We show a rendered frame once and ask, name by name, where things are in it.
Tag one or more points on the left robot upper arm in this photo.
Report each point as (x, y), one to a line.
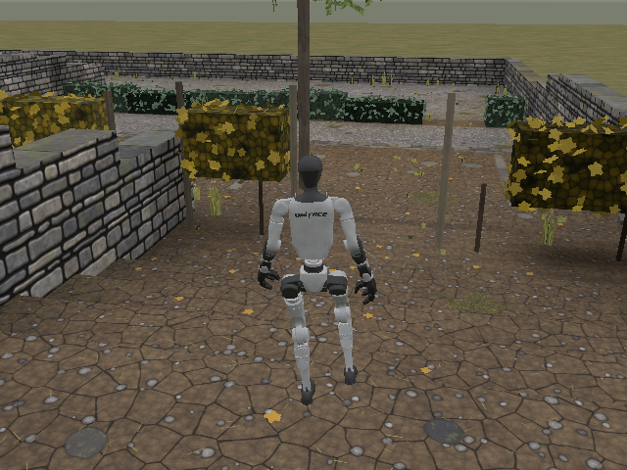
(280, 208)

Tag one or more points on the robot right forearm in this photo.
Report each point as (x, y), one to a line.
(361, 262)

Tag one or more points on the right robot hand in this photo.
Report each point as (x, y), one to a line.
(370, 291)

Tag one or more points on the robot right thigh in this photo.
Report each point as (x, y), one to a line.
(337, 284)

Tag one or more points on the right robot shin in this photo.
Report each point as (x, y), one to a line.
(346, 339)

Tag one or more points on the robot left forearm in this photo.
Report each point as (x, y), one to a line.
(267, 259)

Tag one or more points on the right robot upper arm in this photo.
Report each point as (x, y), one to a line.
(342, 206)

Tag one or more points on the left robot hand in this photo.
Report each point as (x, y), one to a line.
(262, 276)

